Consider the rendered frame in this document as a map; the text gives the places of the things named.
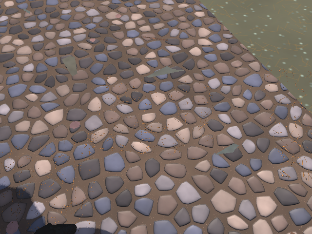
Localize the left robot hand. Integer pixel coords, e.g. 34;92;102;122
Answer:
34;223;77;234

